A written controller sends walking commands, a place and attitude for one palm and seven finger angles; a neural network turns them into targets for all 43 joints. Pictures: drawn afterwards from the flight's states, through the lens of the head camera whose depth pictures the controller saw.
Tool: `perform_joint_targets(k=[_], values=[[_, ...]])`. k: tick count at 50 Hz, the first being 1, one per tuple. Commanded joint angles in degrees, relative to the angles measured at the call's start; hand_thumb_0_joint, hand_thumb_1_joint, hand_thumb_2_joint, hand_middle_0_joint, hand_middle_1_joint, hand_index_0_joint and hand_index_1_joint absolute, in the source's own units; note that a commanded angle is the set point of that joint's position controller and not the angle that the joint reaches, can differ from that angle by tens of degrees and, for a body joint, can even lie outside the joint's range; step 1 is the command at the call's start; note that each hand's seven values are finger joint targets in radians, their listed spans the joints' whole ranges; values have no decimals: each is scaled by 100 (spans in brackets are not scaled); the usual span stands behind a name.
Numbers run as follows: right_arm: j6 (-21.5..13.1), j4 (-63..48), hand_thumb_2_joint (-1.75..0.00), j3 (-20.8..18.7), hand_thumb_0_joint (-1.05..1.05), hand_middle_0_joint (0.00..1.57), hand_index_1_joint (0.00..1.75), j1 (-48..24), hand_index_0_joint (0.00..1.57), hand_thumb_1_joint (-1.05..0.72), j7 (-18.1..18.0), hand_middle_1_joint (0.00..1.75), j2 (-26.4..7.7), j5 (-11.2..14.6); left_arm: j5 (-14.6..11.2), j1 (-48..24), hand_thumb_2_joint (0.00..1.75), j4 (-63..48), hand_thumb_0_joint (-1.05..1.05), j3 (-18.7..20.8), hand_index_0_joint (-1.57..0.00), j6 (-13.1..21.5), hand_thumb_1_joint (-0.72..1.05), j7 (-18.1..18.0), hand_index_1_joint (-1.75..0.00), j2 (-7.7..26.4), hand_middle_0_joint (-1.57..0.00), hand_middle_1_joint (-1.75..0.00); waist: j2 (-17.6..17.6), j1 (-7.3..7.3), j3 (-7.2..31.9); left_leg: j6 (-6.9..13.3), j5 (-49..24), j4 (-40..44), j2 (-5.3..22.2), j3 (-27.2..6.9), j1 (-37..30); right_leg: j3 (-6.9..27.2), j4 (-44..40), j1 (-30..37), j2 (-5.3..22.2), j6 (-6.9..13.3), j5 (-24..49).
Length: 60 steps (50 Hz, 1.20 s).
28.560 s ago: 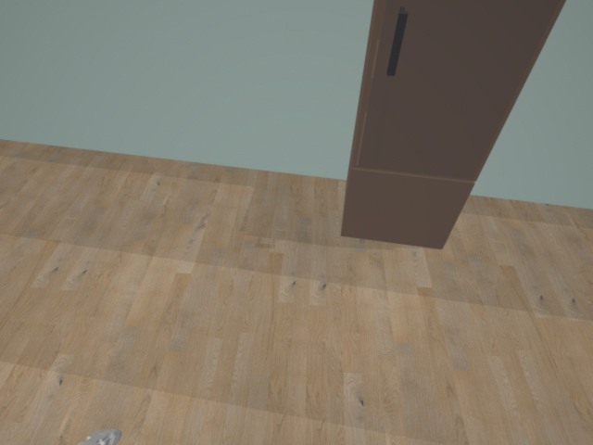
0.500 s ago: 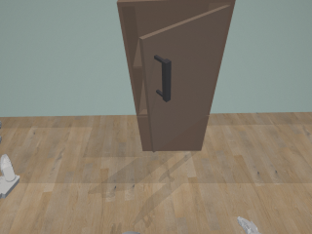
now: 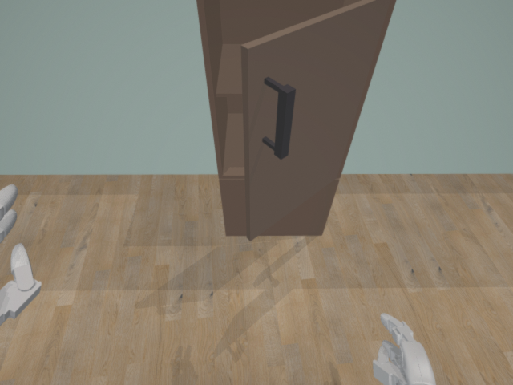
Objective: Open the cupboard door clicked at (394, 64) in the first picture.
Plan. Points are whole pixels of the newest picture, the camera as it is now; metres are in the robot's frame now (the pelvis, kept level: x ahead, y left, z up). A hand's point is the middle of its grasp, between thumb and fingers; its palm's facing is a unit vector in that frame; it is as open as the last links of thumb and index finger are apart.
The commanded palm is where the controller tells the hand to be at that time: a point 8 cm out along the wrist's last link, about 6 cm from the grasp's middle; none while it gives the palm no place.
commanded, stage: stop stepping back and stand still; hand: left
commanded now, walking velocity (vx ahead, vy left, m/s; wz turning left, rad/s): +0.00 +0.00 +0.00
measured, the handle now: (276, 119) +0.57 +0.01 +0.10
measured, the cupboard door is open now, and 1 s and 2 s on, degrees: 40 40 40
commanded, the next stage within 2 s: let the arm hang, fingers relaxed in 0.56 s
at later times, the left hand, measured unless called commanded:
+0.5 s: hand out of the picture +0.17 +0.29 +0.14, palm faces +0.40 -0.79 -0.46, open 7.5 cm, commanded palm +0.11 +0.33 +0.17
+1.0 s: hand out of the picture -0.01 +0.18 -0.18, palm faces +0.05 -0.99 -0.16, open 7.2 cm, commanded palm none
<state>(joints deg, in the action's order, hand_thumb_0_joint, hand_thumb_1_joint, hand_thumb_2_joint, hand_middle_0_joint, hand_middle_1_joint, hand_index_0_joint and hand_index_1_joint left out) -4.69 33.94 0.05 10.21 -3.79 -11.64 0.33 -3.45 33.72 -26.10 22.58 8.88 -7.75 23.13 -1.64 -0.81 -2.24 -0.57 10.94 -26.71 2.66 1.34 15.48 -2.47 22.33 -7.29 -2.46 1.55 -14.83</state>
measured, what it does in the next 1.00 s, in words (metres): stands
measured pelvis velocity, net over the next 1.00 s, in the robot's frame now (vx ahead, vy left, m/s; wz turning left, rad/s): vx -0.02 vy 0.01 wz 0.05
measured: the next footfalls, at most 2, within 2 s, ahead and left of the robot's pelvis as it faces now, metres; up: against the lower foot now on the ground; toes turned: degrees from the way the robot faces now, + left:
none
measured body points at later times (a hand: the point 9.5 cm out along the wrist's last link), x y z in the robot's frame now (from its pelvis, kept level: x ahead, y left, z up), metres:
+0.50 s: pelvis -0.02 +0.03 +0.00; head -0.01 +0.03 +0.45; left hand +0.14 +0.33 +0.17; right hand +0.14 -0.21 -0.08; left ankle +0.03 +0.12 -0.74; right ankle -0.03 -0.10 -0.74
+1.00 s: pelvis -0.02 +0.01 -0.01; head +0.00 +0.03 +0.44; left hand -0.01 +0.23 -0.17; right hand +0.04 -0.25 -0.14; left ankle +0.03 +0.12 -0.74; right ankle -0.03 -0.10 -0.74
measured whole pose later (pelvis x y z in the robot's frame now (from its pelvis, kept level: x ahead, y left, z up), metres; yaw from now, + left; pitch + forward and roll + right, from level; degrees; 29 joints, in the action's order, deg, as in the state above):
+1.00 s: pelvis -0.02 +0.01 -0.01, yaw +3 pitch -1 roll -1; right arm 1.2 56.4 0.7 13.0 -0.3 -13.3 -1.8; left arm 1.0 17.4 53.0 0.1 -3.2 -1.2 10.2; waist 2.0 0.7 -3.5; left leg 0.7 9.6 -29.1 -0.4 -0.5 18.7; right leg -4.8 29.7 -11.7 0.5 0.8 -17.3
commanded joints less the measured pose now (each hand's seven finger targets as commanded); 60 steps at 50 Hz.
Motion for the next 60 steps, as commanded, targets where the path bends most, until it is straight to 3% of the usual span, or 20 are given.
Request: perform_joint_targets(k=[1,2,3,9,12,18,22,24,32,33,34,36,38,41,43,46,51,56,57,60], values=[[-360,-831,-90,-218,0,20,30,-367,20,-90,-112,30,-745,-8,20,-623,90,-1494,0,653,-20,405,90,-163,-30,1106,-20,-30,-305,76,716,131,-932,493,98,-275,-687,361,-511,-159,291,-294,899],[-397,-804,-90,-218,0,20,30,-422,20,-90,-134,30,-763,-29,47,-737,90,-1596,0,809,-20,434,90,-188,-30,1329,-20,-30,-405,56,697,120,-639,561,82,-289,-656,387,-580,-194,307,-280,687],[-417,-807,-90,-192,0,20,30,-380,20,-90,-131,30,-726,-29,47,-759,90,-1570,0,669,-20,448,90,-195,-30,1151,-20,-30,-460,65,605,121,-476,653,78,-357,-529,341,-577,-119,294,-261,529],[-437,-758,-90,-188,0,20,30,-347,20,-90,-88,30,-721,-6,58,-443,90,-1103,0,637,-20,458,90,-191,-30,959,-20,-30,-385,50,442,67,265,945,28,-411,-261,257,-742,-25,208,-235,42],[-430,-735,-90,-218,0,20,30,-380,20,-90,-73,30,-749,-9,62,-282,90,-872,0,727,-20,447,90,-171,-30,1010,-20,-30,-241,39,403,51,430,1005,10,-407,-199,243,-853,-51,199,-239,-49],[-445,-748,-90,-214,0,20,30,-354,20,-90,-57,30,-765,8,82,-403,90,-1077,0,572,-20,498,90,-144,-30,936,-20,-30,-251,67,441,59,447,1086,4,-483,-163,176,-774,23,160,-252,-35],[-516,-763,-90,-223,0,20,30,-384,20,-90,-76,30,-789,-7,122,-524,90,-1402,0,747,-20,557,90,-184,-30,1168,-20,-30,-592,26,567,77,593,1199,31,-529,-171,161,-621,141,106,-262,27],[-536,-785,-90,-199,0,20,30,-347,20,-90,-73,30,-744,-5,125,-442,90,-1403,0,684,-20,572,90,-195,-30,1052,-20,-30,-661,7,587,98,562,1224,64,-546,-124,137,-503,258,103,-261,121],[-523,-689,-90,-239,0,20,30,-343,20,-90,-49,30,-767,-12,96,-287,90,-936,0,681,-20,525,90,-182,-30,969,-20,-30,-244,24,521,39,-5,906,3,-394,-397,246,-792,-43,214,-233,320],[-676,876,-90,-437,0,20,30,-516,20,-90,495,30,-1721,-20,563,-737,90,3518,0,-1592,-20,-309,90,608,-30,1,-20,-30,-176,255,97,162,-1320,-41,239,-745,427,-61,248,-611,731,-1,925],[-299,942,-90,-464,0,20,30,-55,20,-90,470,30,-1472,3,501,-776,90,3736,0,-1473,-20,-664,90,709,-30,14,-20,-30,-216,227,599,128,-1649,-101,331,-573,-245,282,170,-871,767,9,577],[-126,871,-90,-410,0,20,30,-48,20,-90,440,30,-1487,-81,504,-950,90,3864,0,-1551,-20,-772,90,753,-30,-53,-20,-30,-272,192,620,357,-828,167,545,-935,228,129,560,-888,590,-5,-323],[-4,912,-90,-323,0,20,30,-213,20,-90,404,30,-1482,-134,556,-1197,90,4472,0,-1652,-20,-760,90,781,-30,30,-20,-30,510,105,580,474,-503,359,489,-1153,481,224,628,-561,515,25,-344],[149,1154,-90,-228,0,20,30,-246,20,-90,395,30,-1299,-170,536,-1627,90,5529,0,-1767,-20,-770,90,782,-30,56,-20,-30,1474,113,658,393,-587,65,253,-922,137,496,225,-648,851,102,-42],[288,1356,-90,-134,0,20,30,-127,20,-90,392,30,-999,-194,490,-1821,90,6160,0,-1929,-20,-850,90,732,-30,-117,-20,-30,1174,179,519,279,-632,-44,95,-706,-143,607,49,-883,1016,172,-136],[399,1668,-90,-53,0,20,30,-73,20,-90,357,30,-853,-214,440,-1788,90,6978,0,-2048,-20,-899,90,678,-30,-237,-20,-30,-295,142,361,247,-477,302,129,-773,-139,557,91,-704,840,80,-230],[499,2137,-90,-28,0,20,30,235,20,-90,253,30,-575,-192,375,-1399,90,8057,0,-2016,-20,-876,90,639,-30,-456,-20,-30,-1151,84,314,206,-78,383,105,-793,19,484,-119,-249,839,160,-121],[583,2496,-90,-52,0,20,30,695,20,-90,194,30,-421,-170,363,-1294,90,8641,0,-2069,-20,-878,90,633,-30,-702,-20,-30,-399,166,-101,200,226,389,101,-808,-50,421,-403,-561,853,193,-515],[601,2539,-90,-58,0,20,30,794,20,-90,186,30,-404,-161,362,-1271,90,8713,0,-2066,-20,-877,90,628,-30,-723,-20,-30,-62,162,-196,211,281,379,109,-807,-41,374,-481,-618,836,188,-666],[613,2720,-90,-58,0,20,30,990,20,-90,180,30,-299,-178,363,-1236,90,8900,0,-2083,-20,-881,90,607,-30,-866,-20,-30,224,203,-322,213,248,338,86,-733,-153,396,-526,-792,881,201,-830]])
